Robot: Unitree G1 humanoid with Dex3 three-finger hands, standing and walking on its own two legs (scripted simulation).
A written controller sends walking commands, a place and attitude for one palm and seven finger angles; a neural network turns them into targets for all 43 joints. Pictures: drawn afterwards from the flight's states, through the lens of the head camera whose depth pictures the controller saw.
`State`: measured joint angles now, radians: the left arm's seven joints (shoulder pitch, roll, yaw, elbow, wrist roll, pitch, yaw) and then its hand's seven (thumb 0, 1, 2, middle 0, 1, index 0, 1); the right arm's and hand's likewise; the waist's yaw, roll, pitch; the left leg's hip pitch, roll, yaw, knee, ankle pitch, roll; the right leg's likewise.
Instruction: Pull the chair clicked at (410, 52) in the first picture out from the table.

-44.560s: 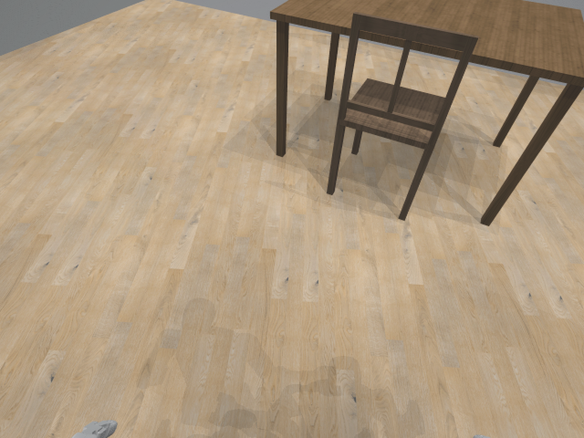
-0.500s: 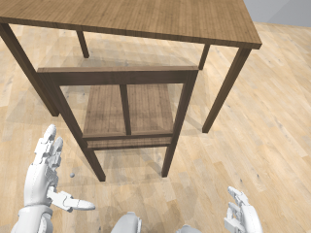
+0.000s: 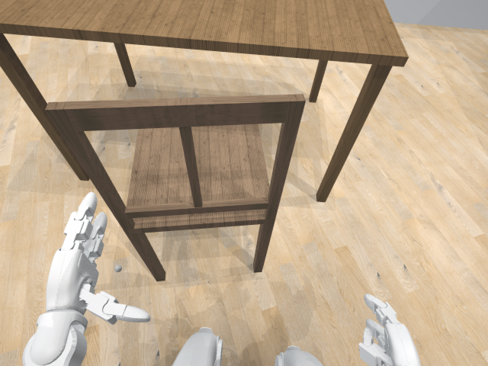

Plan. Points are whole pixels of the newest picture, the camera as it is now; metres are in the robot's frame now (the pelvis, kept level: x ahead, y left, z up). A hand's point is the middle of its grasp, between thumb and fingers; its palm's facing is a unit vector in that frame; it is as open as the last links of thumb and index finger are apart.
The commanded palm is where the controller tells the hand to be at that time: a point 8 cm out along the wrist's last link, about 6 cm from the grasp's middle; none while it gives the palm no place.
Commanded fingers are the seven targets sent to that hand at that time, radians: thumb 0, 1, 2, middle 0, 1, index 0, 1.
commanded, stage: raise the hand toward the chair's back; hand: left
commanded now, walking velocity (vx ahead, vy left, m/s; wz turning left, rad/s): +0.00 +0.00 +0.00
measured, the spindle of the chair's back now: (192, 171) +0.49 +0.14 -0.03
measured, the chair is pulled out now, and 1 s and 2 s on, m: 0.24 0.24 0.24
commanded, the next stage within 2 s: aim the fingers beside a spindle in 0.02 s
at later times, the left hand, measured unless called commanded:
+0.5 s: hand (140, 252) +0.27 +0.18 +0.04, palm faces +0.15 -0.99 -0.02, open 16.9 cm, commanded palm +0.25 +0.23 +0.04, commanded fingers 0.00 -0.50 0.30 -0.06 -0.08 -0.06 -0.08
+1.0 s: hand (172, 248) +0.30 +0.14 +0.01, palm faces +0.11 -0.99 +0.00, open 17.0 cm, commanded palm +0.28 +0.19 +0.02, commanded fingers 0.00 -0.50 0.30 -0.06 -0.08 -0.06 -0.08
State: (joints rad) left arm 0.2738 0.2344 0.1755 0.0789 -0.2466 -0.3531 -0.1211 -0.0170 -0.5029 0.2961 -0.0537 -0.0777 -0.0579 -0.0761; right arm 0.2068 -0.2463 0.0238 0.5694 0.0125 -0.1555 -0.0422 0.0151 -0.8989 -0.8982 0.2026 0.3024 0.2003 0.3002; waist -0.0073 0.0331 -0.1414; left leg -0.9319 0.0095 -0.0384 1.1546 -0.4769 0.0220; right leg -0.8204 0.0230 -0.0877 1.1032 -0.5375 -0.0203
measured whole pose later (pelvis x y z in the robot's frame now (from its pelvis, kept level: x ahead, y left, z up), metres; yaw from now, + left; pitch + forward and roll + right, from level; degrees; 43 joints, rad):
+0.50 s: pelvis +0.00 -0.01 +0.00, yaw -1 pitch +16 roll -3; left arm 0.23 0.20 0.13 0.06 -0.20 -0.38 -0.03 -0.02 -0.50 0.30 -0.06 -0.08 -0.06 -0.08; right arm 0.21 -0.23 0.02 0.56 -0.01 -0.14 -0.03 0.01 -0.90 -0.90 0.20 0.30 0.20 0.30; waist -0.02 0.02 -0.16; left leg -0.96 0.02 -0.03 1.17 -0.49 0.01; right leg -0.86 0.03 -0.08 1.14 -0.55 -0.03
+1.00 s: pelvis +0.00 +0.00 -0.02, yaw -1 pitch +18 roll -3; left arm 0.08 0.14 0.04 0.21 -0.14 -0.36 0.05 -0.02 -0.50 0.30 -0.06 -0.08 -0.06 -0.08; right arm 0.19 -0.23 0.03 0.55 -0.01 -0.07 -0.01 0.01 -0.90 -0.90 0.20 0.30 0.20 0.30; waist -0.02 0.02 -0.17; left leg -1.05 0.01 -0.02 1.24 -0.51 0.02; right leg -0.96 0.02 -0.07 1.21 -0.58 -0.03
